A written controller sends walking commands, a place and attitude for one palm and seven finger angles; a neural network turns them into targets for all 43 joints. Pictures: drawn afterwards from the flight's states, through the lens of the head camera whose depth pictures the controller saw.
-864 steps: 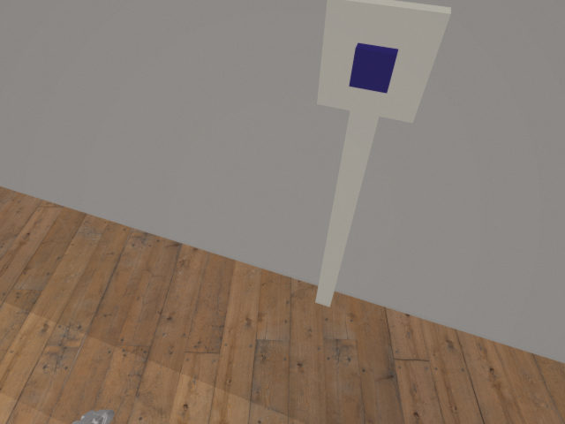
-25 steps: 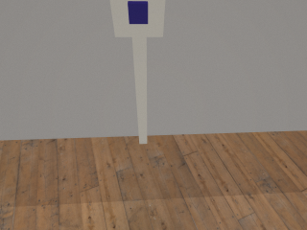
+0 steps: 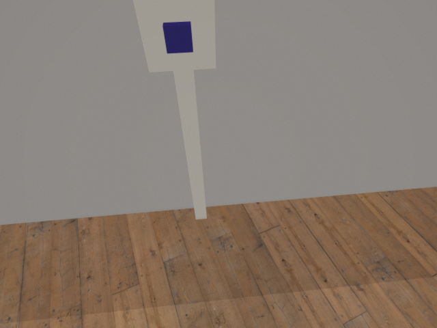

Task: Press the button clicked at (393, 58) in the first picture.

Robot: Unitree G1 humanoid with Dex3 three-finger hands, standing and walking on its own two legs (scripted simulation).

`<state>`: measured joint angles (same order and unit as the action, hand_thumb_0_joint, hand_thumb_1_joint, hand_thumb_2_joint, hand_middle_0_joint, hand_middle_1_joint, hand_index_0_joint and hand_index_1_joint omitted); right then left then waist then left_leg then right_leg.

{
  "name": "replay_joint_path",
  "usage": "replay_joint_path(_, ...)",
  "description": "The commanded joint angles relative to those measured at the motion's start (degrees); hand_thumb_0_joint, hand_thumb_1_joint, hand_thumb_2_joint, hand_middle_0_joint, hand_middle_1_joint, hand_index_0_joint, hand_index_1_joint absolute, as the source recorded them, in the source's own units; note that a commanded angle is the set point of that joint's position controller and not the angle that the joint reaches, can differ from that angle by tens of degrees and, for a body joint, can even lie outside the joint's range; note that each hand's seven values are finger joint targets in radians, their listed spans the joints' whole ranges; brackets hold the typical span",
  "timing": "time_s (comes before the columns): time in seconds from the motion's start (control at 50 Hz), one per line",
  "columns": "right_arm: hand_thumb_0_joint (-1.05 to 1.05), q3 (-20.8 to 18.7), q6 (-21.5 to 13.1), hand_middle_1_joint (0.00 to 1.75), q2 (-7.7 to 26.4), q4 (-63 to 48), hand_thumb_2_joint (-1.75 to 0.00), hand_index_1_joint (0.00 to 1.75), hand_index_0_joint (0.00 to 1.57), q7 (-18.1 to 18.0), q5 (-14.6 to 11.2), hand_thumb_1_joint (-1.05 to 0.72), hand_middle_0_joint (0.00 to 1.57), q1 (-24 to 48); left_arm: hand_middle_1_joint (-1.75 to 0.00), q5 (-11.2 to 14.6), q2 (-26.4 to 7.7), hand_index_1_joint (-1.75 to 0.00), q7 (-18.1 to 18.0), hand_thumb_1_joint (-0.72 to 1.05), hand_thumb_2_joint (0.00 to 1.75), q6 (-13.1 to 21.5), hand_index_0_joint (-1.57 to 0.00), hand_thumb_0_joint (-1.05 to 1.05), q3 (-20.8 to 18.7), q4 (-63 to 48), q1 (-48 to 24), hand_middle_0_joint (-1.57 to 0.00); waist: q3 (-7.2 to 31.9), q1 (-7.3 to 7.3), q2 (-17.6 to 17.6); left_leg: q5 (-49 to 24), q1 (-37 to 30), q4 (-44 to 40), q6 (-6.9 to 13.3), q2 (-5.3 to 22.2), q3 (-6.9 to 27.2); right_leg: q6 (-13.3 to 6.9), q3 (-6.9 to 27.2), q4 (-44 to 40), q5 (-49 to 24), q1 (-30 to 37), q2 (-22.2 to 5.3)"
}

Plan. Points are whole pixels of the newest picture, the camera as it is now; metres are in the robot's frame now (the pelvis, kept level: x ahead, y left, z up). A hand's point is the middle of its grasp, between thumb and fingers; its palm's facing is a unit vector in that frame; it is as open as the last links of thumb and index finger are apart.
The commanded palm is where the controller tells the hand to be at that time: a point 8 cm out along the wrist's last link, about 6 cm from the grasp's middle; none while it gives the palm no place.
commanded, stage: let the arm hang, fingers relaxed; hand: left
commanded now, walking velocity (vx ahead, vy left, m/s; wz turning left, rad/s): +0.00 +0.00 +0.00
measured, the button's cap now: (178, 37) +0.74 +0.13 +0.19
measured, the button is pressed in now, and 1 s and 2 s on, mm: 0 0 0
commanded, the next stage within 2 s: stand and wait in 0.08 s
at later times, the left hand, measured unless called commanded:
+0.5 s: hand out of the picture +0.04 +0.19 -0.17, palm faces +0.00 -0.96 -0.28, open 7.3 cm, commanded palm none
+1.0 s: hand out of the picture +0.07 +0.19 -0.16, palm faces -0.02 -0.96 -0.28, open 7.3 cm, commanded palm none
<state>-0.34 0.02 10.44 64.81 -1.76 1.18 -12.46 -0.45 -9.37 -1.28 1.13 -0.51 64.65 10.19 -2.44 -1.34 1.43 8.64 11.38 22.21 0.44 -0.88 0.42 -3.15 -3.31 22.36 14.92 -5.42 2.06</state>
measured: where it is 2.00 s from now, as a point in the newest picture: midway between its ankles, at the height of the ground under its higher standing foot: outside the picture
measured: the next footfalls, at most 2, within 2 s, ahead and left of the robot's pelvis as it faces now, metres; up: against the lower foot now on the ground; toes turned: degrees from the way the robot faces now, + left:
none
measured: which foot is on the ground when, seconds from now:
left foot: down 0.00-1.00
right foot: down 0.00-1.00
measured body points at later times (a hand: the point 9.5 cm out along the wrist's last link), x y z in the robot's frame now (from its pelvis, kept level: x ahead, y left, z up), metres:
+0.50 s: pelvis +0.01 -0.02 +0.00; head +0.03 -0.03 +0.45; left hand +0.04 +0.24 -0.14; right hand +0.03 -0.27 -0.16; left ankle +0.04 +0.11 -0.74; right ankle -0.03 -0.08 -0.74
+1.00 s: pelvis +0.02 -0.02 +0.00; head +0.03 -0.03 +0.45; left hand +0.07 +0.24 -0.14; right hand +0.04 -0.28 -0.16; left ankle +0.04 +0.12 -0.74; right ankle -0.03 -0.08 -0.74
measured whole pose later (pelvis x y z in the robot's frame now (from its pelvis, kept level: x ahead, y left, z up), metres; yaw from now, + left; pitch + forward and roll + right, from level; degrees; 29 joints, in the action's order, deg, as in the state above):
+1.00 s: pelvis +0.02 -0.02 +0.00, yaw -1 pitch -2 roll +0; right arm -0.6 0.5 14.1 65.1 -2.0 1.0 -10.5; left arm -0.3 -12.9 -1.3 1.2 -1.1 65.2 9.8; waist -3.5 -1.1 1.5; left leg 9.7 8.7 20.5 -1.2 1.2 -0.3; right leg -4.6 -2.2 18.0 14.1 -2.0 4.1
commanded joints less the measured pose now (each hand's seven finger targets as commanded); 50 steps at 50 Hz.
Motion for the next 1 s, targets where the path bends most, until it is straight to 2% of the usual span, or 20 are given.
replay_joint_path(0.0,0.0,-1.4,-0.7,0.3,7.1,-1.8,-0.9,0.3,0.2,-0.5,-0.3,-0.9,0.2,-2.3,-0.3,0.0,-9.4,-0.3,-0.9,0.9,0.9,0.6,-0.2,0.0,-1.9,-1.2,3.7,-0.2,-0.8,0.84,-1.2,-7.3,-1.8,-2.5,1.5,6.3,5.5,-0.4,7.0,-5.9,-9.3,-2.6,-8.5)
replay_joint_path(0.08,0.0,-1.4,-0.8,0.3,7.5,-1.7,-0.9,0.3,0.2,-0.5,-0.2,-0.9,0.2,-2.2,-0.3,0.1,-9.5,-0.3,-0.9,0.9,0.9,0.7,-0.2,0.0,-2.1,-1.4,3.1,-0.2,0.4,0.66,-0.2,-8.3,-2.6,-2.5,1.3,6.5,5.2,-0.5,7.2,-5.9,-11.4,-1.3,-8.7)
replay_joint_path(0.28,0.0,-1.6,-0.6,0.3,9.2,-1.8,-0.9,0.3,0.2,-0.7,-0.3,-0.9,0.2,-1.4,-0.3,0.2,-10.9,-0.3,-0.9,0.9,0.9,0.8,-0.2,0.0,-2.1,-1.0,3.0,-0.2,0.4,0.49,-1.6,-8.2,-4.3,-2.3,1.3,6.8,4.6,-0.4,7.5,-6.8,-13.8,-1.0,-8.7)
replay_joint_path(0.4,0.0,-1.6,-0.2,0.3,10.0,-1.9,-0.9,0.3,0.2,-0.7,-0.5,-0.9,0.2,-0.9,-0.3,0.1,-12.1,-0.3,-1.0,0.9,0.9,0.8,-0.2,0.0,-2.2,-0.9,3.1,-0.2,0.0,0.61,-2.4,-7.2,-4.3,-1.7,1.1,6.7,3.8,0.8,7.6,-7.5,-15.7,-0.9,-8.9)
replay_joint_path(0.5,0.0,-1.6,-0.2,0.3,10.6,-1.9,-0.9,0.3,0.2,-0.7,-0.4,-0.9,0.2,-0.4,-0.3,0.2,-12.5,-0.3,-1.0,0.9,0.9,0.7,-0.2,0.0,-2.2,-1.0,2.6,-0.2,-0.2,0.59,-2.3,-7.1,-4.5,-1.9,1.1,6.8,3.9,0.8,7.7,-7.7,-15.3,-0.9,-8.8)
replay_joint_path(0.52,0.0,-1.6,-0.2,0.3,10.4,-1.8,-0.9,0.3,0.2,-0.7,-0.4,-0.9,0.2,-0.3,-0.3,0.2,-12.4,-0.3,-0.9,0.9,0.9,0.7,-0.2,0.0,-2.1,-0.9,2.4,-0.2,-0.6,0.52,-1.4,-6.9,-4.4,-2.1,1.0,6.9,3.8,0.7,7.7,-7.8,-14.7,-1.2,-9.0)
replay_joint_path(0.58,0.0,-1.5,-0.3,0.3,10.9,-1.8,-0.9,0.3,0.2,-0.7,-0.4,-0.9,0.2,-0.1,-0.3,0.3,-12.7,-0.3,-0.9,0.9,0.9,0.8,-0.2,0.0,-2.1,-0.9,2.1,-0.2,0.5,0.51,-1.1,-7.8,-4.9,-2.2,1.0,7.0,3.9,0.6,8.0,-7.6,-16.0,-0.3,-9.0)
replay_joint_path(0.62,0.0,-1.5,-0.3,0.3,10.8,-2.0,-0.9,0.3,0.2,-0.7,-0.4,-0.9,0.2,0.1,-0.3,0.2,-12.8,-0.3,-0.9,0.9,0.9,0.7,-0.2,0.0,-2.2,-1.0,1.7,-0.2,-0.3,0.52,-1.9,-7.7,-4.7,-2.2,1.0,7.1,3.9,0.7,7.8,-7.8,-15.9,-0.7,-8.9)
replay_joint_path(0.68,0.0,-1.5,-0.3,0.3,11.0,-1.9,-0.9,0.3,0.2,-0.7,-0.3,-0.9,0.2,0.6,-0.3,0.2,-12.8,-0.3,-0.8,0.9,0.9,0.7,-0.2,0.0,-2.1,-1.1,1.6,-0.2,-0.8,0.62,-1.1,-7.6,-4.7,-2.6,0.9,7.1,4.0,0.6,8.2,-8.0,-15.2,-1.0,-8.8)
replay_joint_path(0.7,0.0,-1.5,-0.3,0.3,11.3,-2.0,-0.9,0.3,0.2,-0.6,-0.4,-0.9,0.2,0.3,-0.3,0.2,-13.3,-0.3,-0.9,0.9,0.9,0.8,-0.2,0.0,-2.2,-1.1,1.8,-0.2,0.2,0.67,-1.9,-7.5,-5.0,-2.5,0.9,7.1,3.8,1.0,8.1,-8.1,-15.3,-0.6,-8.8)
replay_joint_path(0.9,0.0,-1.8,-0.5,0.3,11.9,-2.2,-0.9,0.3,0.2,-0.7,-0.4,-0.9,0.2,0.7,-0.3,0.2,-13.9,-0.3,-0.9,0.9,0.9,0.9,-0.2,0.0,-2.5,-1.6,1.0,-0.2,0.7,0.67,-1.7,-9.0,-5.2,-2.2,0.8,7.2,3.5,1.4,8.2,-7.8,-19.4,0.4,-9.0)
replay_joint_path(0.98,0.0,-1.8,-0.5,0.3,12.0,-2.1,-0.9,0.3,0.2,-0.7,-0.4,-0.9,0.2,0.9,-0.3,0.3,-13.9,-0.3,-0.8,0.9,0.9,0.9,-0.2,0.0,-2.4,-1.7,0.4,-0.2,0.1,0.6,-1.5,-8.0,-5.1,-2.9,0.8,7.4,3.7,1.0,8.5,-8.1,-16.9,0.0,-8.9)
